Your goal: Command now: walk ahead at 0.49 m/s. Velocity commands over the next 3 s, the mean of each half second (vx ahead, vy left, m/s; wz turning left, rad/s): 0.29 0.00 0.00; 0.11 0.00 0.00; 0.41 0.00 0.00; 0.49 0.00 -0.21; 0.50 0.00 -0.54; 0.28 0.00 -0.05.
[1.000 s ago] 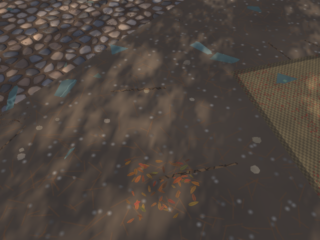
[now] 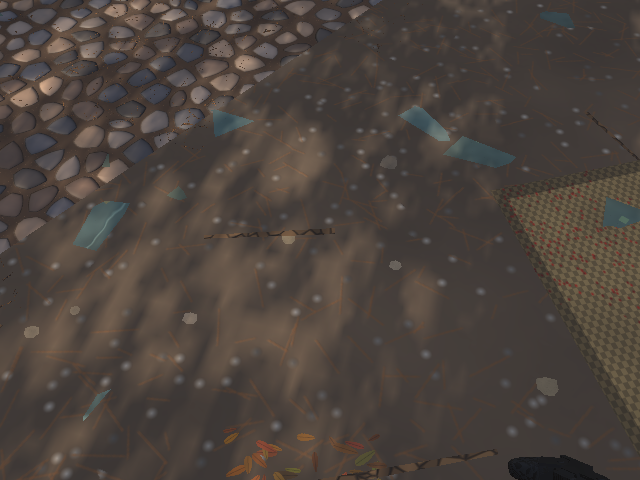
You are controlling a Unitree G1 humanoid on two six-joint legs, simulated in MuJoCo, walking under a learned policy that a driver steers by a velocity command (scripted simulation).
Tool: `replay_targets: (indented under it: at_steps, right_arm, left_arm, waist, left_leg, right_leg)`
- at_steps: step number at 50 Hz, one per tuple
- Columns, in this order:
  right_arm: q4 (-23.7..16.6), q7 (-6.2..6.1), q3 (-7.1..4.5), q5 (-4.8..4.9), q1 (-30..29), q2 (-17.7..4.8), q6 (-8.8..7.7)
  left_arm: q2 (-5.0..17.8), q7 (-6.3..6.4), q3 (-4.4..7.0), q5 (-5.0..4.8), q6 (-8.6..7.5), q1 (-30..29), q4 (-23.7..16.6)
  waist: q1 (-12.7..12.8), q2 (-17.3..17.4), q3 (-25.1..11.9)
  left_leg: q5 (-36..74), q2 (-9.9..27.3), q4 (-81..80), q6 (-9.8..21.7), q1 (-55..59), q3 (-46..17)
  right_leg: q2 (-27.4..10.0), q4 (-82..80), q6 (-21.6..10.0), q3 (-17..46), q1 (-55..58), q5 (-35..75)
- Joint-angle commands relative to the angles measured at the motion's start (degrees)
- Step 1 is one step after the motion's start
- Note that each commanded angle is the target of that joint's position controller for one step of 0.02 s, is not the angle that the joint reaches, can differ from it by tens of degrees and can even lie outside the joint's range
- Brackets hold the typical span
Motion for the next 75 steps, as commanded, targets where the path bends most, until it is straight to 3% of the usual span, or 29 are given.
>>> replay_targets:
  at_steps: [1,2,3,4,6,10,17,22,25,26,27,28,29,31,35,39,43,45,48,49,54,57,58,59,60,61,63,68,75]
  right_arm:
    - [5.35,-1.92,-3.78,-0.64,24.97,-10.12,-0.98]
    - [6.12,-2.32,-4.94,-1.61,31.66,-14.78,-1.02]
    - [5.91,-1.59,-4.98,-1.05,27.85,-14.51,-0.46]
    - [4.92,-0.99,-4.61,0.85,21.33,-11.35,-0.45]
    - [4.79,-0.58,-3.09,0.63,15.76,-5.64,-1.47]
    - [8.87,-0.99,-1.85,0.45,20.48,-4.39,-3.95]
    - [11.86,-1.71,-0.65,0.44,25.31,-5.64,-2.46]
    - [13.67,-2.69,-0.13,-0.29,27.53,-5.1,-1.31]
    - [14.21,-3.21,0.01,0.31,26.56,-4.64,-1.18]
    - [13.65,-3.36,0.24,0.45,28.54,-4.05,-1.52]
    - [15.34,-3.4,1.15,1.71,36.1,0.67,-0.97]
    - [16.62,-3.82,0.56,1.75,34.86,-1.34,0.45]
    - [15.61,-3.89,-0.18,1.02,30.17,-3.3,1.24]
    - [15.05,-3.35,-0.26,0.14,25.53,-1.95,2.61]
    - [17.93,-3.35,0.62,0.07,28.48,1.26,3.65]
    - [17.45,-3.65,0.6,-0.21,25.06,-1.72,3.21]
    - [17.68,-3.67,0.21,-0.03,26.04,-1.85,1.91]
    - [16.78,-3.39,-0.23,-0.08,26.45,-2.69,1.65]
    - [17.64,-3.44,-1.99,0.17,31.23,-6.3,1.01]
    - [17.54,-3.51,-2.52,-0.06,31.01,-6.88,0.81]
    - [16.91,-3.19,-3.15,-0.12,28.83,-6.09,-0.79]
    - [16.18,-2.86,-3.45,0.29,26.45,-6.59,-1.11]
    - [15.55,-2.59,-3.03,0.08,25.59,-5.31,-1.67]
    - [12.7,-1.88,-1.7,0.71,24.3,-0.27,-2.2]
    - [11.03,-1.54,-2.68,-0.48,22.08,-3.7,-2.15]
    - [10.19,-1.06,-3.05,-1.28,19.25,-4.49,-1.94]
    - [10.35,-0.1,-2.7,-0.64,18.72,-2.21,-2.26]
    - [8.86,0.48,-3.11,-0.96,15.19,-2.35,-0.51]
    - [2.51,0.67,-2.15,0.05,-0.3,-1.67,-0.15]
  left_arm:
    - [10.48,0.31,1.97,0.09,-0.22,-3.67,-2.93]
    - [7.04,0.1,1.32,0.3,-0.28,-2.05,-4.27]
    - [4.43,-0.6,1.38,-0.99,0.11,4.88,-3.74]
    - [8.67,-0.41,2.07,0.41,0.27,-0.53,-4.53]
    - [7.99,-0.91,2.36,0.59,0.12,-7.26,-5.97]
    - [3.61,-1.27,1.84,1.34,2.57,-4.81,-4.87]
    - [3.24,-0.82,1.01,0.02,3.69,-17.45,-7.26]
    - [4.05,0.52,0.84,0.05,3.54,-19.99,-6.46]
    - [4.2,1.28,0.94,0.3,2.13,-14.13,-3.52]
    - [8.01,1.56,1.77,0.77,1.37,-9.42,-2.28]
    - [9.0,1.56,1.82,0.43,1.73,-8.27,-1.57]
    - [5.75,1.24,1.11,-0.42,2.38,-8.61,-1.68]
    - [4.55,1.07,0.61,-0.08,2.61,-10.58,-1.82]
    - [4.7,1.57,0.31,0.55,3.17,-14.32,-1.97]
    - [5.0,1.81,0.39,-0.29,3.93,-18.3,-1.38]
    - [4.72,1.17,1.11,-1.18,4.89,-15.69,0.06]
    - [5.45,0.68,1.89,-0.38,5.05,-11.96,1.92]
    - [4.8,0.07,2.05,-0.25,5.03,-12.95,1.1]
    - [1.47,-0.91,1.47,0.53,3.67,-19.07,-1.86]
    - [2.68,-1.17,1.78,1.1,3.14,-20.44,-2.72]
    - [3.39,-2.22,2.6,0.3,1.15,-20.54,-4.8]
    - [2.82,-1.98,3.25,-0.22,0.86,-9.96,-1.38]
    - [5.36,-1.31,4.29,-0.02,0.48,-2.53,0.69]
    - [12.04,-0.51,5.86,0.66,0.25,5.52,1.78]
    - [12.23,-0.55,5.8,0.53,1.07,8.59,3.55]
    - [9.63,-0.56,4.89,0.71,1.33,1.33,1.51]
    - [7.38,-0.95,4.04,0.4,0.6,-7.01,-1.28]
    - [5.28,-0.23,2.58,0.1,-0.93,-2.55,1.21]
    - [6.15,-0.03,2.19,0.07,-1.25,-0.08,2.39]
  waist:
    - [-14.51,-4.2,-11.61]
    - [-14.6,4.35,-17.79]
    - [-8.39,12.18,-19.19]
    - [-7.47,3.17,-9.98]
    - [-4.24,-2.66,0.14]
    - [-0.4,-0.75,-1.74]
    - [-3.26,4.49,-3.47]
    - [-4.82,5.09,-2.98]
    - [-1.94,1.83,-3.11]
    - [-2.08,-1.85,-7.61]
    - [-4.65,-9.63,-12.67]
    - [-2.53,-9.44,-13.47]
    - [-2.57,-8.16,-8.69]
    - [-3.78,-6.41,-4.51]
    - [-6.95,-4.67,-4.09]
    - [-4.26,-1.34,2.45]
    - [-3.49,0.96,0.3]
    - [-3.93,1.68,3.61]
    - [-7.03,9.75,5.83]
    - [-7.29,9.35,6.26]
    - [-4.77,6.4,5.11]
    - [0.25,3.48,2.72]
    - [3.48,-0.9,-0.39]
    - [5.9,-15.98,-4.54]
    - [5.33,-16.34,-3.31]
    - [1.51,-7.47,1.45]
    - [-2.31,-2.42,3.14]
    - [-3.91,-3.94,1.7]
    - [-1.74,-5.71,3.77]
  left_leg:
    - [-2.78,2.16,-4.53,4.49,31.74,-5.11]
    - [-8.95,16.91,-4.73,7.87,41.24,-22.32]
    - [-15.83,26.57,-14.2,16.56,47.97,-49.97]
    - [-23.03,23.9,-18.66,14.83,39.2,-44.54]
    - [-9.64,19.87,-22.45,11.52,24.11,-31.38]
    - [31.98,15.14,-20.4,8.27,16.74,-14.79]
    - [42.05,9.96,-17.02,1.8,21.21,-5.72]
    - [37.91,13.07,-12.19,3.48,26.38,-8.68]
    - [28.68,11.99,-4.79,0.98,24.83,-10.13]
    - [16.26,9.89,0.02,-0.95,20.6,-9.15]
    - [-12.12,4.98,5.68,-2.67,15.46,-6.38]
    - [-26.65,2.01,8.37,-3.18,15.37,-5.19]
    - [-30.03,1.66,10.0,-3.58,13.79,-6.37]
    - [-27.94,2.48,10.41,-4.55,14.86,-7.55]
    - [-15.01,2.38,-0.6,-5.91,23.25,-5.95]
    - [-12.89,6.08,-9.97,-5.01,18.64,-10.37]
    - [-27.27,5.07,-11.56,-2.59,14.27,-10.73]
    - [-35.55,6.56,-13.79,-0.19,12.69,-14.21]
    - [-39.14,16.88,-24.78,4.78,22.16,-28.96]
    - [-36.58,19.89,-26.43,6.31,23.33,-31.17]
    - [-22.82,16.88,-23.27,4.98,23.51,-22.98]
    - [-15.3,12.39,-14.14,2.7,11.88,-15.97]
    - [-10.9,9.47,-4.08,1.02,5.53,-11.94]
    - [-17.61,2.06,16.12,-2.36,-5.45,-3.34]
    - [-26.7,0.49,28.96,-1.82,-12.2,-4.42]
    - [-22.21,5.02,34.38,-0.73,-14.05,-7.66]
    - [-12.75,7.91,32.19,-0.96,-10.2,-8.57]
    - [-6.35,7.65,25.93,-3.87,-10.13,-4.84]
    - [2.31,4.94,4.56,-3.54,-2.98,-1.03]
  right_leg:
    - [-13.75,32.23,-0.59,1.42,-14.0,61.98]
    - [-7.72,52.32,-0.85,-2.27,-23.67,28.15]
    - [1.11,68.49,0.4,0.72,-43.08,-6.41]
    - [-3.87,67.37,-0.81,3.72,-47.72,-0.11]
    - [-7.36,60.98,-0.41,2.88,-44.5,5.83]
    - [-8.12,52.93,2.79,0.7,-35.09,6.21]
    - [-6.84,32.26,4.17,-4.31,-35.44,18.73]
    - [-5.85,24.11,3.05,-3.77,-32.88,14.37]
    - [-7.16,8.2,1.31,-1.22,-21.73,24.97]
    - [-14.34,10.94,0.11,4.88,-12.02,46.3]
    - [-23.63,14.02,-7.89,12.35,-5.0,64.55]
    - [-26.38,10.86,-12.43,16.61,-9.27,57.07]
    - [-25.03,7.07,-12.25,17.48,-14.31,46.55]
    - [-22.18,2.04,-9.37,15.01,-21.84,31.37]
    - [-15.44,0.52,-2.96,8.01,-28.31,13.92]
    - [-11.36,-1.19,2.13,6.47,-30.89,-1.2]
    - [-8.84,5.53,0.04,4.29,-24.3,-7.27]
    - [-8.1,7.81,-0.94,4.24,-28.85,-13.31]
    - [-3.03,22.43,1.39,-4.49,-40.59,1.09]
    - [-4.91,26.96,1.41,-4.11,-43.2,3.01]
    - [-6.3,24.07,1.42,-4.32,-38.87,1.79]
    - [-2.29,12.97,1.41,-7.52,-16.5,7.57]
    - [-5.93,10.23,0.51,-1.68,-5.28,5.31]
    - [-21.2,-0.29,-4.19,21.76,3.45,-9.4]
    - [-28.13,-5.53,-8.88,36.35,0.37,-13.35]
    - [-27.1,-4.54,-8.84,31.75,-5.68,-13.62]
    - [-22.25,-6.22,-6.4,21.09,-13.52,-2.91]
    - [-17.78,-5.78,-5.6,8.04,-12.21,24.72]
    - [-16.54,-6.22,-5.38,1.96,-13.58,34.64]
Next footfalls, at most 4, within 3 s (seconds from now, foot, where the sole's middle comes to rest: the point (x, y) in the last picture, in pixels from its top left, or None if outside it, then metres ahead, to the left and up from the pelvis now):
0.02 left None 0.18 0.06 -0.76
0.50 right None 0.38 -0.13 -0.76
0.74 left None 0.26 0.10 -0.76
1.64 left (334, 349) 0.71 0.06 -0.76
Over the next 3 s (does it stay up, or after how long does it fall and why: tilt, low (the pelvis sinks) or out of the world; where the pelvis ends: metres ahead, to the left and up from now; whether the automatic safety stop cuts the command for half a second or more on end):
stays up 1.20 -0.13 0.02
